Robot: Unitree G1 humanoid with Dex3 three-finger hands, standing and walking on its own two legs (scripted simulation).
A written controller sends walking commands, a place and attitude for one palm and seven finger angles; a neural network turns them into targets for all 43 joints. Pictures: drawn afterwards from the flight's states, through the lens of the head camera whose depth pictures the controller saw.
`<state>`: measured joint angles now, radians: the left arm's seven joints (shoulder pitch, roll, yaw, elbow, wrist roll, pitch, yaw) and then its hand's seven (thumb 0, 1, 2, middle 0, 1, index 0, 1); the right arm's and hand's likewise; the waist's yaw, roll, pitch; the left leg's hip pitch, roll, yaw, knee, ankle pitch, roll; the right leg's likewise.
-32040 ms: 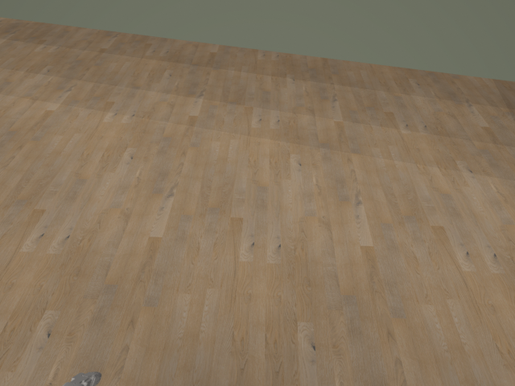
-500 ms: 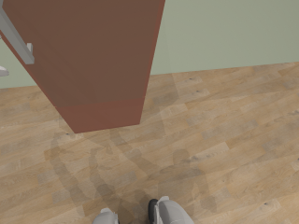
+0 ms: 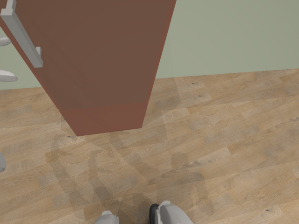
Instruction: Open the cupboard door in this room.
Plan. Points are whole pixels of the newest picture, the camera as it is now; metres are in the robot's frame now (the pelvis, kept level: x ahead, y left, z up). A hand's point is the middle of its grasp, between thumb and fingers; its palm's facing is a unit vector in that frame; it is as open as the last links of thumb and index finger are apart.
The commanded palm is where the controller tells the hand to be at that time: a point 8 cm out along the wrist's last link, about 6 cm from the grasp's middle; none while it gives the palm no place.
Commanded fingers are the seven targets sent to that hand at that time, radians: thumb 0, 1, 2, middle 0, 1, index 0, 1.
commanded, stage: move the hooked fingers beside the handle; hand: left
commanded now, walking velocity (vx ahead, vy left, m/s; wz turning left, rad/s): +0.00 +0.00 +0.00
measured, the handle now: (26, 36) +0.55 +0.26 +0.11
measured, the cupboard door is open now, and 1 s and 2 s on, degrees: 0 0 0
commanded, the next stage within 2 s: slide the fingers in behind the handle in 0.30 s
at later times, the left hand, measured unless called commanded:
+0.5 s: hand out of the picture +0.50 +0.30 +0.11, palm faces +0.08 -1.00 -0.01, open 14.0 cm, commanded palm +0.48 +0.33 +0.10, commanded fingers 0.00 -0.50 0.30 -0.30 -1.20 -0.30 -1.20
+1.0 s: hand (13, 53) +0.50 +0.27 +0.11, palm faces +0.09 -1.00 -0.02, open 14.0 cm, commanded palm +0.48 +0.30 +0.10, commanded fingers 0.00 -0.50 0.30 -0.30 -1.20 -0.30 -1.20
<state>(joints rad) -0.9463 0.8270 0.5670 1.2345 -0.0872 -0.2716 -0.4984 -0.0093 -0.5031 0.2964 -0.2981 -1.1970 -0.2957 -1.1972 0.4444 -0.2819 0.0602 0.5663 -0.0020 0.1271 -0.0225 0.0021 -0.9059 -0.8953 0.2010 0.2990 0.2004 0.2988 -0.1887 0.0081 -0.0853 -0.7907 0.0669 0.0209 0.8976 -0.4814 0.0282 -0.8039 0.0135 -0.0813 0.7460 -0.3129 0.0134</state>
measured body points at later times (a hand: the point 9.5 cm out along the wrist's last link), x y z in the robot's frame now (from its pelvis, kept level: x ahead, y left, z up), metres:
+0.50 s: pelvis -0.01 -0.01 +0.00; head +0.13 +0.03 +0.42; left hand +0.49 +0.35 +0.11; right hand -0.03 -0.28 -0.09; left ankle -0.04 +0.09 -0.70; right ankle +0.01 -0.14 -0.70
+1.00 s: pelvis -0.01 -0.01 +0.00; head +0.12 +0.03 +0.43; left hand +0.49 +0.33 +0.11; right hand -0.02 -0.28 -0.10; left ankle -0.04 +0.09 -0.70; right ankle +0.01 -0.14 -0.70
